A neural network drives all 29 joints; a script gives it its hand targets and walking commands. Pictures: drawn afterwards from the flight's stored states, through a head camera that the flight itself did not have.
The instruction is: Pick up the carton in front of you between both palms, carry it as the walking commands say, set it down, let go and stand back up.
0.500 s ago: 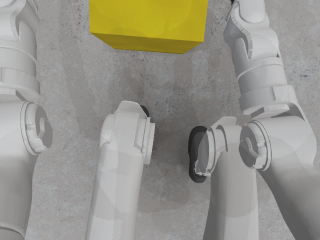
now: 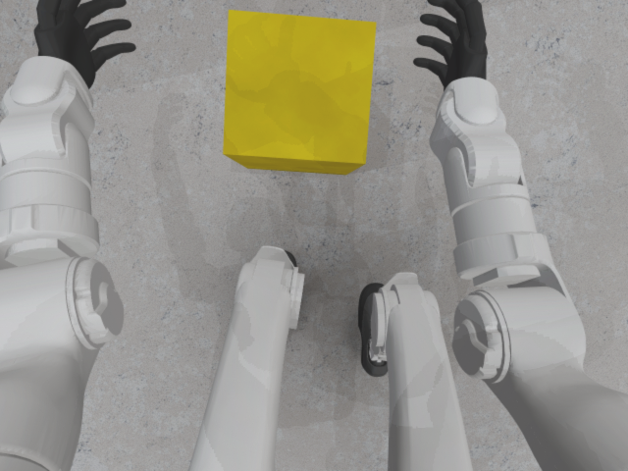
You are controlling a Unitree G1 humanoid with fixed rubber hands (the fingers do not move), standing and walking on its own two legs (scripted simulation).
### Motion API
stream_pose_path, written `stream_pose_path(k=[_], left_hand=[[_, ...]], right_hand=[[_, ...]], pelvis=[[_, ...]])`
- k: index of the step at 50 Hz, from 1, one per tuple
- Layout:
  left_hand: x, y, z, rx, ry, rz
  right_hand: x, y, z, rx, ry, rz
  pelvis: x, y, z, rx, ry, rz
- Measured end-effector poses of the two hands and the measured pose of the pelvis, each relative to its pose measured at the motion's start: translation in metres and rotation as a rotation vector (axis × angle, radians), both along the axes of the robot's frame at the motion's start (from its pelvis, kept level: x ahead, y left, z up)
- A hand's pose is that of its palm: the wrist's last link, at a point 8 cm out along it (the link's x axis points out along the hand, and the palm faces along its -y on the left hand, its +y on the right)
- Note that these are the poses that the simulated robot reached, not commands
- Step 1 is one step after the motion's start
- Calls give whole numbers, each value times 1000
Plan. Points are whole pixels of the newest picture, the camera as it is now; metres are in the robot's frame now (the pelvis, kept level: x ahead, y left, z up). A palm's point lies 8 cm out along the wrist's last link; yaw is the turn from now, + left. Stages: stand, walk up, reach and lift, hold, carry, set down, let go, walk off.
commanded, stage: set down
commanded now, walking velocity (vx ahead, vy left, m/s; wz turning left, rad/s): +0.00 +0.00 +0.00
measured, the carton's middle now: (299, 109) +0.53 +0.12 -0.40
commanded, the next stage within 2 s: let go in 0.32 s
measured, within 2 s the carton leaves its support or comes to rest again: neither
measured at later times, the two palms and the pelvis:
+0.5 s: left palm out of the picture +0.45 +0.34 +0.02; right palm (554, 54) +0.50 -0.06 +0.02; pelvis +0.03 +0.02 +0.13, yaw +3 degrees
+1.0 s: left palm out of the picture +0.30 +0.28 +0.14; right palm out of the picture +0.35 -0.17 +0.14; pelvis +0.09 +0.01 +0.23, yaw +5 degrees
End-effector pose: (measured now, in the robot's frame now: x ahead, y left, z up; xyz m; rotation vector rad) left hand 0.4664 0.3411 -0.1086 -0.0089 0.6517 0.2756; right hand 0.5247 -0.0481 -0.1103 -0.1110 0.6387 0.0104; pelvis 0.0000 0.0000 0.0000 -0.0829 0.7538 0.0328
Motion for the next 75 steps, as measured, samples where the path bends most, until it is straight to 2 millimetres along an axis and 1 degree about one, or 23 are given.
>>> stream_pose_path(k=[6,14,19,22,25,30,33,38,42,47,53,58,62,66,70,75], left_hand=[[1,4,39,-5,-4,-8],[4,3,88,-3,-7,-23],[2,2,111,7,7,-29],[-4,2,122,27,28,-46],[-16,1,131,55,65,-72],[-51,-3,149,82,122,-107],[-72,-5,164,84,137,-111],[-98,-14,192,79,137,-108],[-120,-29,212,76,137,-112],[-151,-51,237,73,143,-118],[-187,-79,264,71,153,-127],[-209,-100,281,70,156,-131],[-217,-112,287,68,159,-140],[-215,-121,289,67,160,-148],[-210,-124,289,66,161,-152],[-206,-124,289,69,167,-155]], right_hand=[[1,0,39,-5,-1,-1],[0,-3,89,-5,-4,-5],[-4,-6,112,-14,5,-1],[-11,-8,123,-38,15,8],[-25,-14,133,-76,37,20],[-60,-30,151,-119,87,35],[-78,-40,166,-124,105,41],[-98,-58,193,-121,108,55],[-116,-75,213,-116,110,61],[-149,-104,235,-104,122,52],[-189,-141,261,-100,129,42],[-212,-169,279,-105,126,41],[-222,-185,288,-107,128,37],[-226,-195,292,-107,134,34],[-226,-197,294,-105,140,31],[-222,-194,294,-99,144,27]], pelvis=[[6,3,33,-1,1,15],[16,8,77,-2,-10,29],[22,11,102,3,-21,32],[27,13,116,5,-31,35],[33,16,131,8,-50,39],[47,21,158,19,-107,45],[55,22,172,28,-149,49],[69,23,190,45,-219,56],[78,21,203,58,-278,58],[89,14,219,77,-374,53],[100,2,237,103,-521,49],[109,-10,246,122,-639,48],[114,-20,249,133,-714,49],[117,-27,249,141,-767,51],[118,-30,248,144,-798,52],[121,-29,248,143,-812,50]])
